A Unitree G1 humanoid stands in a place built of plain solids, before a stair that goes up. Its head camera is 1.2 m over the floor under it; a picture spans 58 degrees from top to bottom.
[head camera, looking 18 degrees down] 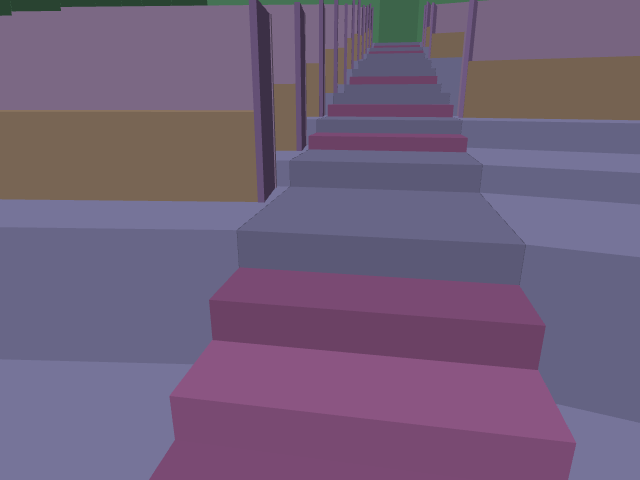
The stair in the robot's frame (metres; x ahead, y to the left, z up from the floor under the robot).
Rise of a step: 0.17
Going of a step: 0.33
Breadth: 1.16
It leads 10 degrees to the right of straight ahead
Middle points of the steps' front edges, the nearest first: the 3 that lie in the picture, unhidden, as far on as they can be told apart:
1.02 -0.11 0.34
1.35 -0.16 0.50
1.67 -0.22 0.67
